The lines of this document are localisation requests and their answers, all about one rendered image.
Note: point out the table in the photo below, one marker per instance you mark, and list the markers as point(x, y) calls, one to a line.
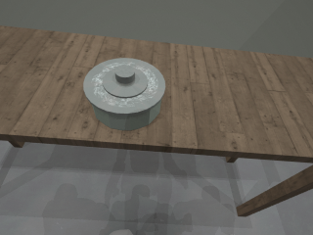
point(217, 102)

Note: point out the lid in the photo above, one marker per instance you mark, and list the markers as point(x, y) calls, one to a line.
point(108, 95)

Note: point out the pot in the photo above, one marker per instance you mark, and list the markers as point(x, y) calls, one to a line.
point(127, 123)

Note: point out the knob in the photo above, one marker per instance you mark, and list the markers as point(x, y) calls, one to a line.
point(124, 74)

